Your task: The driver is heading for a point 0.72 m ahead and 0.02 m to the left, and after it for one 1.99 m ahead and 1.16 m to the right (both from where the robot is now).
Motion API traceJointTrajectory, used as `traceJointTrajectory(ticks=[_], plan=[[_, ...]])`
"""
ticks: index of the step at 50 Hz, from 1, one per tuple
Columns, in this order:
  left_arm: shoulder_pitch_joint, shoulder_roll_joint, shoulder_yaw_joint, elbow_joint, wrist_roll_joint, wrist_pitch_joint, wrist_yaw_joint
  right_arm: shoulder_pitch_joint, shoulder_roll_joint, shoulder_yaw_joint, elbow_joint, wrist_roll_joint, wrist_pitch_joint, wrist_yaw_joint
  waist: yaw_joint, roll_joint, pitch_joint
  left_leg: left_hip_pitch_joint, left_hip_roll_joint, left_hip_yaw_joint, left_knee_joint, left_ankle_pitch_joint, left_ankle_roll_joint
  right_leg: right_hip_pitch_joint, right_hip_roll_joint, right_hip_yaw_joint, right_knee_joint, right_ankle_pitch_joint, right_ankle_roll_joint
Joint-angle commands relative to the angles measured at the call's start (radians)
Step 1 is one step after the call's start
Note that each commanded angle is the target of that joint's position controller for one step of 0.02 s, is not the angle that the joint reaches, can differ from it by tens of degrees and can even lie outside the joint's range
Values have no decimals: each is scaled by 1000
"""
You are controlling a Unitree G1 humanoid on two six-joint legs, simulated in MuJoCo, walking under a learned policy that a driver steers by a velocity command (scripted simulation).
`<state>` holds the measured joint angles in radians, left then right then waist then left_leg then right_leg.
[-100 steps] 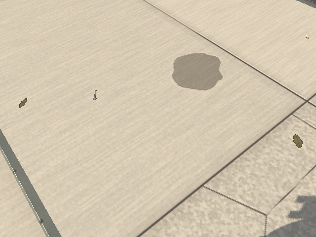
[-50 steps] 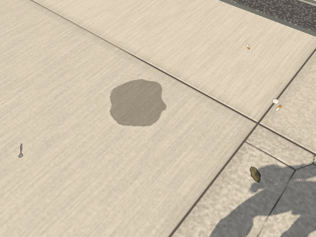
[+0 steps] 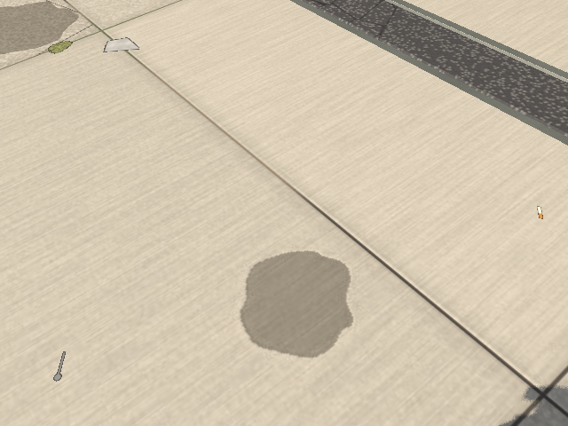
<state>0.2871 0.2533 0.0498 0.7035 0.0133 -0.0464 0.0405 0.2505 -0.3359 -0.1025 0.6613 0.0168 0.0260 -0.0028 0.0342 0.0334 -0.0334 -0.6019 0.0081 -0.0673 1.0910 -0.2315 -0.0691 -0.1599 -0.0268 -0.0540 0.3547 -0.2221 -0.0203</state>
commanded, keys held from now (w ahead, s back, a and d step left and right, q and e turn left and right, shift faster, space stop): w+q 0.30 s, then w+e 0.70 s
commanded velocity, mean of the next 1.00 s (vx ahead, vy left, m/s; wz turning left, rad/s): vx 0.46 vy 0.00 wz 0.02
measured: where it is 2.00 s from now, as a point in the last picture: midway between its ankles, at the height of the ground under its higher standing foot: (308, 257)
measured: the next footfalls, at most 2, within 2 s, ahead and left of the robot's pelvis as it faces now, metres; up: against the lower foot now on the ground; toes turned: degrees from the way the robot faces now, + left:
left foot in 0.28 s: +0.16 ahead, +0.19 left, +0.00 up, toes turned +13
right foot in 0.78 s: +0.55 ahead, +0.07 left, +0.00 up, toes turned +3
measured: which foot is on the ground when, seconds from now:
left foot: up 0.00-0.26, down 0.28-0.80, up 0.82-1.00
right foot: down 0.00-0.28, up 0.30-0.76, down 0.78-1.00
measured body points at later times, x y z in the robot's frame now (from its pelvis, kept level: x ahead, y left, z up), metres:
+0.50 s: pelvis +0.18 +0.11 +0.00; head +0.20 +0.14 +0.45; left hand +0.25 +0.41 -0.12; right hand +0.33 -0.13 -0.10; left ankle +0.12 +0.18 -0.75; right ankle +0.29 -0.04 -0.66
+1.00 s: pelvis +0.48 +0.14 -0.01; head +0.51 +0.14 +0.44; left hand +0.59 +0.41 -0.11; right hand +0.63 -0.13 -0.10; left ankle +0.51 +0.31 -0.67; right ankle +0.51 +0.07 -0.75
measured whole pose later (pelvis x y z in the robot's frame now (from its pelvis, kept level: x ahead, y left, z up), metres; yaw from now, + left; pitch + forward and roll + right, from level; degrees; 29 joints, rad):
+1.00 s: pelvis +0.48 +0.14 -0.01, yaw -3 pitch +1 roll -1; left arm 0.29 0.29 0.06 0.69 -0.01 -0.06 -0.02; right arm 0.18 -0.29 -0.03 0.65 -0.01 -0.10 0.00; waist 0.02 0.02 0.04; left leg -0.59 0.08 -0.09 1.09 -0.32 -0.04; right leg -0.26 0.15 0.05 0.38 -0.14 -0.12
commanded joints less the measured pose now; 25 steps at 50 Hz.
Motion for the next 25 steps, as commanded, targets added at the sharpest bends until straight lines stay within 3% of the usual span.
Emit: traceJointTrajectory(ticks=[1,5,10,11,12,13,14,15,16,17,18,19,21,25], plan=[[28,181,53,-40,-3,-21,-1,-145,-26,5,-125,3,-31,12,49,-162,75,-212,39,7,-108,38,-8,151,-252,212,-204,-130,-154],[31,216,70,-19,-14,-26,-14,-189,-3,21,-147,5,-38,32,56,-164,94,-101,65,55,-270,33,20,103,-274,120,-211,-73,-156],[32,244,84,14,-43,-23,-36,-209,-13,25,-166,10,-35,50,42,-162,102,43,54,117,-409,-52,98,93,-298,42,-154,-28,-135],[20,252,87,18,-49,-18,-38,-183,-20,21,-161,9,-35,51,17,-156,92,106,34,142,-452,-58,120,81,-299,21,-110,29,-124],[-4,257,87,19,-54,-14,-37,-110,-34,9,-139,5,-34,50,-37,-142,56,244,-9,180,-521,-24,144,40,-278,-30,-5,184,-100],[15,224,74,25,-48,-15,-36,26,-88,-23,-93,8,-30,42,-96,-88,-32,472,-60,189,-557,-3,175,-30,-223,-111,210,356,-64],[10,171,52,0,-18,-20,-35,219,-177,-58,-58,16,-25,25,-182,60,-133,756,70,-46,-607,-56,241,-264,-156,-162,573,193,3],[2,68,17,-91,16,-48,-37,210,-304,-64,-85,17,-44,22,-113,327,-188,948,315,-657,-771,-231,426,-680,32,-37,895,-378,66],[-52,170,35,-73,-33,-75,-46,208,-192,-34,-87,10,-66,29,-170,158,-203,923,359,-695,-863,-302,441,-772,-8,119,996,-314,50],[-72,205,44,-76,-60,-85,-54,170,-131,-11,-76,-1,-79,32,-141,138,-101,841,339,-545,-841,-216,400,-802,-57,105,985,-219,17],[-65,197,41,-55,-43,-84,-51,111,-91,3,-80,-2,-84,33,-108,65,-56,730,294,-414,-824,-108,358,-747,-103,99,925,-128,7],[-59,188,41,-37,-21,-79,-50,44,-62,15,-86,-6,-85,33,-74,47,-15,624,245,-311,-834,15,327,-679,-130,104,848,-57,11],[-9,165,38,-1,-19,-56,-60,-8,-52,23,-76,-25,-96,28,-23,74,0,519,198,-181,-870,251,299,-577,-137,92,812,41,21],[-63,121,22,1,-27,-33,-59,29,-66,20,-15,-27,-119,14,-33,17,50,499,171,-15,-915,455,266,-601,-109,98,659,204,43]])
Keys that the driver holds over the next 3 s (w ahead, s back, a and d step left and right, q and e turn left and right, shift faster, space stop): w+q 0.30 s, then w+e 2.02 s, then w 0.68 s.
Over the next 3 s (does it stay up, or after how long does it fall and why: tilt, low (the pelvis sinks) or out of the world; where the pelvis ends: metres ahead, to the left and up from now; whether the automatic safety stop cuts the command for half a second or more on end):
stays up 1.31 -0.38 0.00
